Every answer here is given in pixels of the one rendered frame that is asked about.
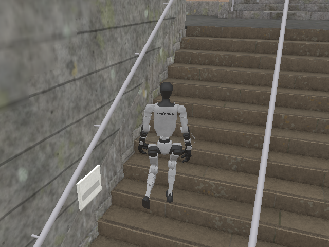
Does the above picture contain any right robot forearm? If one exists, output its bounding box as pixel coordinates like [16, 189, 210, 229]
[183, 127, 192, 150]

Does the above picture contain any right robot hand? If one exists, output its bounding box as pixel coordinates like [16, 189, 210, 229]
[179, 148, 191, 162]

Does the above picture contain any left robot shin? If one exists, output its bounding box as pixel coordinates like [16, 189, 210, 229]
[145, 165, 156, 198]

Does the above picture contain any humanoid robot head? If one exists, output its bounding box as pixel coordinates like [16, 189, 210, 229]
[157, 82, 175, 107]

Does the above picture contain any left robot hand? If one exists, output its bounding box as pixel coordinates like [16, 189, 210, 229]
[138, 143, 149, 154]

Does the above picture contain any left robot forearm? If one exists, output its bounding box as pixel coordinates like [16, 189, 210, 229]
[139, 125, 148, 145]

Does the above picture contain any left robot upper arm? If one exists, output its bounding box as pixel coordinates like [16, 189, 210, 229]
[142, 104, 155, 132]

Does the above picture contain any right robot upper arm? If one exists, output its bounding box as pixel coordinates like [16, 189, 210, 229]
[176, 104, 188, 133]

